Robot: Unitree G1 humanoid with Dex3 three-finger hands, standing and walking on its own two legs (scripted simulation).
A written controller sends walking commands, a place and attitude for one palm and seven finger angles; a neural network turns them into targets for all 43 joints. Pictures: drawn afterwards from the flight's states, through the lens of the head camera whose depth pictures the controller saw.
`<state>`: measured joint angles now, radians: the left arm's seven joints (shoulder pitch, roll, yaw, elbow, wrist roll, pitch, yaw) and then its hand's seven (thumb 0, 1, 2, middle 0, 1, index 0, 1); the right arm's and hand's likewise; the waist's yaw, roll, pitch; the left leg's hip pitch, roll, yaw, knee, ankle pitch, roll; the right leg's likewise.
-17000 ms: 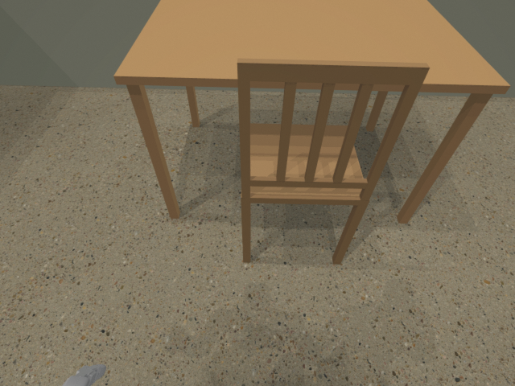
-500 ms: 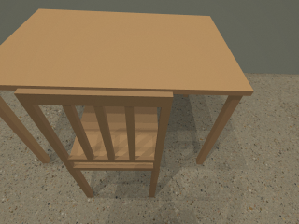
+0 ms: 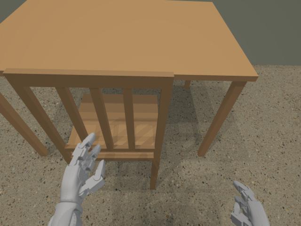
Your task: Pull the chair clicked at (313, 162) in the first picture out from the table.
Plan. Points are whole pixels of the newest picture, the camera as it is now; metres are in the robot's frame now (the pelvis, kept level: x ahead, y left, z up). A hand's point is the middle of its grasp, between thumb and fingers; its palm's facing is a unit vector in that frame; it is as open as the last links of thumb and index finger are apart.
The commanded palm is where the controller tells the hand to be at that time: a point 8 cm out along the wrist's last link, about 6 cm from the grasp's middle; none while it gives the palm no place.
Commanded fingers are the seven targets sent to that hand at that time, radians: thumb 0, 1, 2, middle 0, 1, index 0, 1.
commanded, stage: raise the hand toward the chair's back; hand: left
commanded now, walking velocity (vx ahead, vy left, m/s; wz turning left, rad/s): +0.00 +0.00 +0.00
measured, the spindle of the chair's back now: (104, 122) +0.45 +0.17 -0.03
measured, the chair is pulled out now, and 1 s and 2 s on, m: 0.00 0.00 0.00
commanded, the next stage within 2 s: aim the fingers beside a spindle in 1.78 s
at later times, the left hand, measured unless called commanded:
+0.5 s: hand (98, 193) +0.21 +0.14 -0.03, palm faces -0.05 -1.00 +0.00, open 12.7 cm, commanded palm +0.17 +0.22 -0.01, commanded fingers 0.00 -0.08 0.48 -0.10 -0.15 -0.10 -0.15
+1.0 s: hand (71, 185) +0.22 +0.20 +0.01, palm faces +0.10 -0.99 -0.06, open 16.5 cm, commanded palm +0.19 +0.26 +0.00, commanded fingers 0.00 -0.50 0.30 -0.06 -0.08 -0.06 -0.08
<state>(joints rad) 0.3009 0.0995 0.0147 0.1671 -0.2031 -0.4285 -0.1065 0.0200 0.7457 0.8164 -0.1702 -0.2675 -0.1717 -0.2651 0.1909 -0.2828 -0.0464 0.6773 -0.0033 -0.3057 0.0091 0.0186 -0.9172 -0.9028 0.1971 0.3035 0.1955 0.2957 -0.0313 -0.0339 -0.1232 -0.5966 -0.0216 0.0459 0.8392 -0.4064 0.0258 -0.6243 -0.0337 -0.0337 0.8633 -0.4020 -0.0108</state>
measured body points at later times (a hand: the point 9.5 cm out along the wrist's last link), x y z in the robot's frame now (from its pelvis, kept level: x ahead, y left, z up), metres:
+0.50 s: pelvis -0.01 -0.03 -0.06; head +0.08 -0.04 +0.38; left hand +0.21 +0.20 -0.02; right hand +0.18 -0.24 -0.16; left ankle +0.01 +0.10 -0.70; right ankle +0.01 -0.11 -0.70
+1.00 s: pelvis +0.00 +0.00 -0.04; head +0.07 +0.00 +0.40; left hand +0.21 +0.26 +0.02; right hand +0.20 -0.23 -0.11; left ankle +0.01 +0.10 -0.70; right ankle +0.01 -0.11 -0.70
